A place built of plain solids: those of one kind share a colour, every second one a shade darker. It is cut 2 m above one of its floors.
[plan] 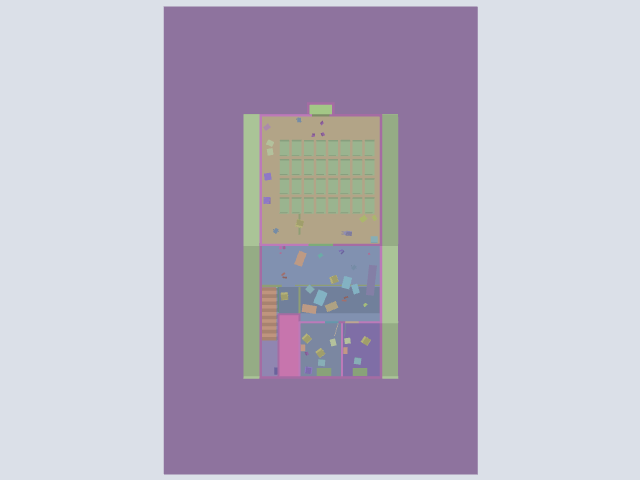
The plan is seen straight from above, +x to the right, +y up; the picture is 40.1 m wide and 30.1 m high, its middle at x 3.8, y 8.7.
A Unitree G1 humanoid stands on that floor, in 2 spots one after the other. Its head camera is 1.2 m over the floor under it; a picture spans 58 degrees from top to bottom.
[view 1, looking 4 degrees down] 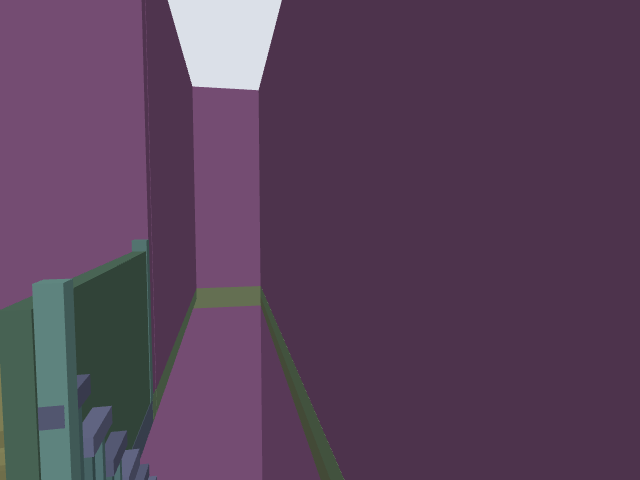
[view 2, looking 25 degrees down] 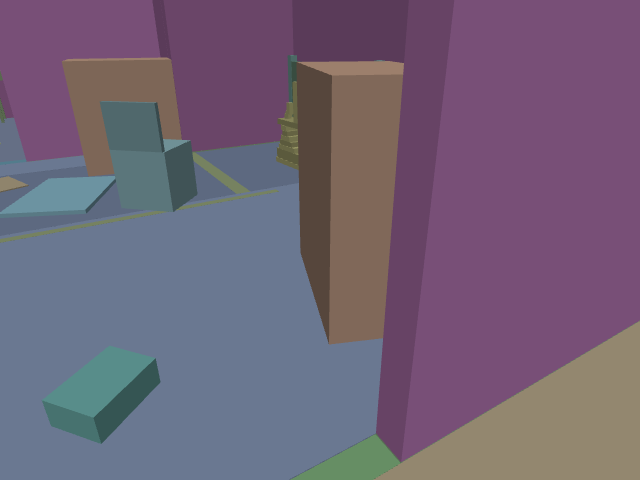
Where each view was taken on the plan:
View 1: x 0.65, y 6.96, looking -102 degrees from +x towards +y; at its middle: wall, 2.35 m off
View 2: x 3.77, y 9.12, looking -121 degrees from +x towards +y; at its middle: stack_trolley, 1.90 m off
